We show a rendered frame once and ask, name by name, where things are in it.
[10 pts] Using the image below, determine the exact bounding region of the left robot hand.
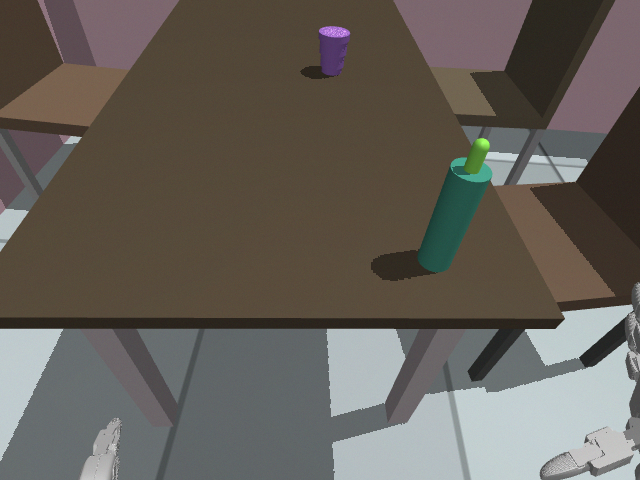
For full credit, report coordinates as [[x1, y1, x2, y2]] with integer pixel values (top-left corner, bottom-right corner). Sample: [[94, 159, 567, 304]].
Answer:
[[77, 418, 122, 480]]

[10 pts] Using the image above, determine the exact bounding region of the right robot hand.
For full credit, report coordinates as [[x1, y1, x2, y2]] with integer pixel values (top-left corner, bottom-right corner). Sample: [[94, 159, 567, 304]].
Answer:
[[540, 282, 640, 480]]

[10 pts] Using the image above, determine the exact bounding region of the table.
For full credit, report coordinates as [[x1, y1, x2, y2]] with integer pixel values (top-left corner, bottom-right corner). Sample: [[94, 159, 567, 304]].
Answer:
[[0, 0, 565, 427]]

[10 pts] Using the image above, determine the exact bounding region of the chair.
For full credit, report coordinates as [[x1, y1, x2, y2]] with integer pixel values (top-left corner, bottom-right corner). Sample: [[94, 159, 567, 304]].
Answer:
[[429, 0, 615, 185], [0, 0, 129, 201], [468, 87, 640, 382]]

